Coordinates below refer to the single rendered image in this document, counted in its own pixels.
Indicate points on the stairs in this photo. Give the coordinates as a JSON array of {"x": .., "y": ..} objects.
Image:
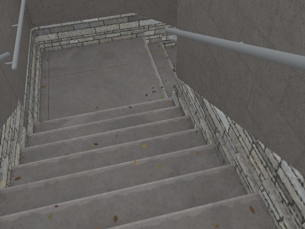
[
  {"x": 165, "y": 63},
  {"x": 140, "y": 166}
]

